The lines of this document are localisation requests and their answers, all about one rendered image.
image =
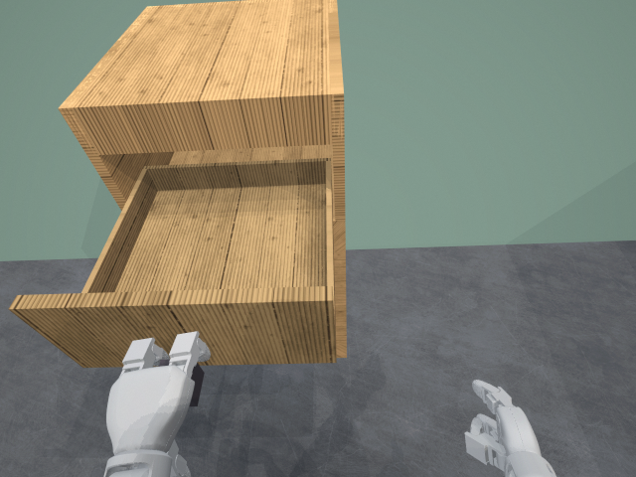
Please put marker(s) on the right robot hand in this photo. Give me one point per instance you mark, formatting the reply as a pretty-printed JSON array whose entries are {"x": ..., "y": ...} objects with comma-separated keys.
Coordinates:
[{"x": 491, "y": 441}]

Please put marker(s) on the robot left forearm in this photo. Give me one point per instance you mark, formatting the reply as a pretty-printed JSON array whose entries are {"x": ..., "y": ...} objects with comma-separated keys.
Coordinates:
[{"x": 139, "y": 463}]

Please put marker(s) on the handle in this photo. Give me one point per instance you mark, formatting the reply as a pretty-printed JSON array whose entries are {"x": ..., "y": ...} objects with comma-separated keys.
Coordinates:
[{"x": 197, "y": 377}]

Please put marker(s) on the drawer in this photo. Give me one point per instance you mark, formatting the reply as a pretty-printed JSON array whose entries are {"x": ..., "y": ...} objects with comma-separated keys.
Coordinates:
[{"x": 242, "y": 252}]

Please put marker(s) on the left robot hand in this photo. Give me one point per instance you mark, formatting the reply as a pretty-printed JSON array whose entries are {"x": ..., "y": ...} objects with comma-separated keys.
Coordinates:
[{"x": 147, "y": 405}]

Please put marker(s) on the robot right forearm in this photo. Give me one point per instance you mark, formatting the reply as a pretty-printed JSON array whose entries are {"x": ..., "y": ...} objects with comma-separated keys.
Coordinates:
[{"x": 527, "y": 464}]

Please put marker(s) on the cabinet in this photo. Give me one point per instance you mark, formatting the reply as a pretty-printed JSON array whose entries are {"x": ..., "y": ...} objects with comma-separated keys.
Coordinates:
[{"x": 234, "y": 81}]

